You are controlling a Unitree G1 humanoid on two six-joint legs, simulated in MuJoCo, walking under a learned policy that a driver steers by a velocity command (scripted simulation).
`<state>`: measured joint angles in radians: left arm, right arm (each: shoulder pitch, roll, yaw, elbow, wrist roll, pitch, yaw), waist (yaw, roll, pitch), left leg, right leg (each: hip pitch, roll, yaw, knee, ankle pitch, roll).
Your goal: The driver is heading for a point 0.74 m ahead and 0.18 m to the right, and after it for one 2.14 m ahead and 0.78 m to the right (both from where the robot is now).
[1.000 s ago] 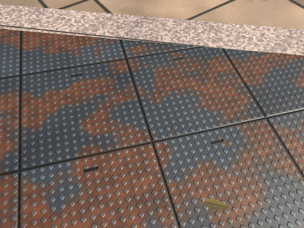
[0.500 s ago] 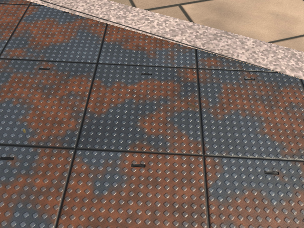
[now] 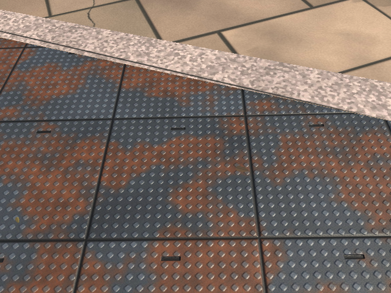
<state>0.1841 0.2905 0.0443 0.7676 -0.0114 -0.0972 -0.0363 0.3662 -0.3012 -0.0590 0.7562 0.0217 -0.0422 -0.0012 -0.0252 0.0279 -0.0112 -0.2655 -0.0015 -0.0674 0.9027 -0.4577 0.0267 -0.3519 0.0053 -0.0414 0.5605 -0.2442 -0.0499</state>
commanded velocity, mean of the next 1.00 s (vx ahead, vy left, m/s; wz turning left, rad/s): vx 0.49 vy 0.00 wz -0.21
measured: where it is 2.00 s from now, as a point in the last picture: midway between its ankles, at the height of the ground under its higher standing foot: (262, 169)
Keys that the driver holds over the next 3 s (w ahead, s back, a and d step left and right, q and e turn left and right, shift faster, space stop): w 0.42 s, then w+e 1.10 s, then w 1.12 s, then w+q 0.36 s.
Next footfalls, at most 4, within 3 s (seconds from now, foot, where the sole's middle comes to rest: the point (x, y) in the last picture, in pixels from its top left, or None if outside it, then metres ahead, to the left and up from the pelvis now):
0.46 left None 0.42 0.12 -0.77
1.00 right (251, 243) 0.68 -0.15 -0.77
1.48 left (223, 170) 1.02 -0.08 -0.77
1.98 right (309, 157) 1.06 -0.45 -0.77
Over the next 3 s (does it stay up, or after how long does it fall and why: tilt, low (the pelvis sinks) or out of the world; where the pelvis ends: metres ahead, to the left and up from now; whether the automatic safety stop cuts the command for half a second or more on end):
stays up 1.45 -0.61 0.00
